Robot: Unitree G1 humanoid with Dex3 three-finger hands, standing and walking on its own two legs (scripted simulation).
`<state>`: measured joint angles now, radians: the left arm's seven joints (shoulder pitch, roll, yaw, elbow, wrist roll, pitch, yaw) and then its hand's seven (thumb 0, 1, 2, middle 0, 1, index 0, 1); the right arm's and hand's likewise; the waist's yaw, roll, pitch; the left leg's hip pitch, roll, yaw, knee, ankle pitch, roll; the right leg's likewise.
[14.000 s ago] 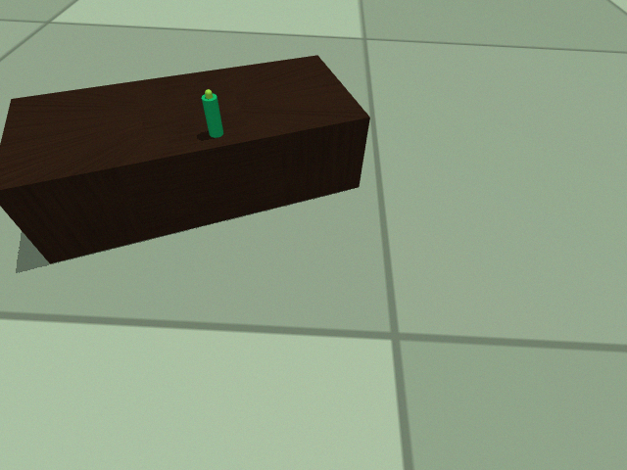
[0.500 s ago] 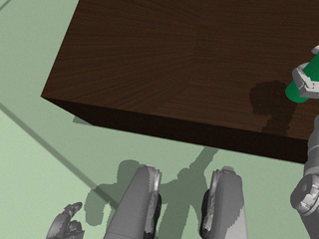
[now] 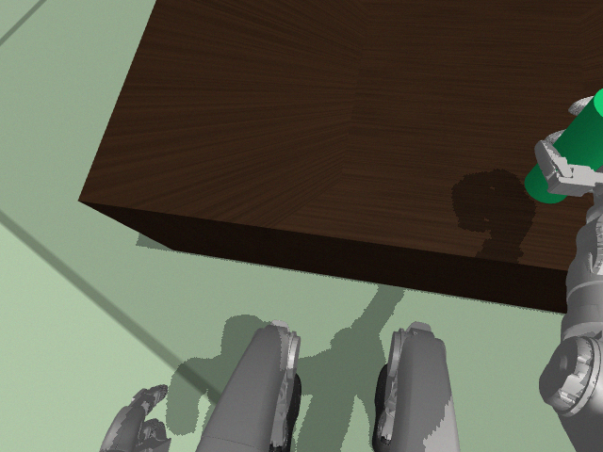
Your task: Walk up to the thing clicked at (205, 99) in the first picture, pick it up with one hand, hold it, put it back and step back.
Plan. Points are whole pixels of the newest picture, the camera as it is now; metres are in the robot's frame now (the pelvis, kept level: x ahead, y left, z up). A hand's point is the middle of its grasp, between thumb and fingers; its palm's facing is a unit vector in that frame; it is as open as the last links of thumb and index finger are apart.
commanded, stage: lift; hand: right
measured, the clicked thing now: (585, 145) +0.48 -0.29 +0.01
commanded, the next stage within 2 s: hold in 1.56 s
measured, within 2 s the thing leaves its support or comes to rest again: neither
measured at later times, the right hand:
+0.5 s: hand out of the picture +0.44 -0.26 +0.07, palm faces +0.29 +0.96 -0.02, open 8.1 cm
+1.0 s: hand out of the picture +0.39 -0.23 +0.16, palm faces +0.29 +0.96 -0.03, open 8.1 cm
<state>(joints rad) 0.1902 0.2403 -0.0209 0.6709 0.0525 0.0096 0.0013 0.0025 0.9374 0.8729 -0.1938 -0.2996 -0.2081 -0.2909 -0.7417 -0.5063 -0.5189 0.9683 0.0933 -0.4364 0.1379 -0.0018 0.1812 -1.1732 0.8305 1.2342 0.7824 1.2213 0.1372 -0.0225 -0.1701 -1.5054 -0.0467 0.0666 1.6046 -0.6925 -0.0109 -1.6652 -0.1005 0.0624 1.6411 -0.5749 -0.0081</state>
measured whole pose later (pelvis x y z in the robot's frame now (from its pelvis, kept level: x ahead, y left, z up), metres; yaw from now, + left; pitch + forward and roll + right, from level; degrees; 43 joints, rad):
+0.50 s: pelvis +0.02 +0.00 +0.07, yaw -2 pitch +27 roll +5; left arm 0.20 0.23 0.00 0.68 0.02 -0.01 0.03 0.00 0.93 0.88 -0.20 -0.30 -0.21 -0.29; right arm -0.51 -0.35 -0.40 0.75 0.13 -0.40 0.09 0.00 0.19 -1.18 0.84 1.22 0.80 1.20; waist 0.09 -0.03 -0.16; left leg -1.20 -0.04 0.05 1.36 -0.63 -0.01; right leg -1.35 -0.09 0.04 1.40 -0.52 0.00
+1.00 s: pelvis +0.03 +0.00 +0.14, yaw -4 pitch +16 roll +3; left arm 0.24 0.21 0.00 0.69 0.02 -0.04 0.05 0.01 0.91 0.89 -0.19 -0.29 -0.20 -0.30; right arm -0.29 -0.23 -0.25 0.60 0.14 -0.40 0.00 0.00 0.20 -1.18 0.85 1.21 0.80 1.20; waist 0.05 -0.02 -0.09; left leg -0.77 -0.02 0.03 1.00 -0.52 -0.01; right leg -0.90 -0.07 0.00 1.04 -0.43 0.00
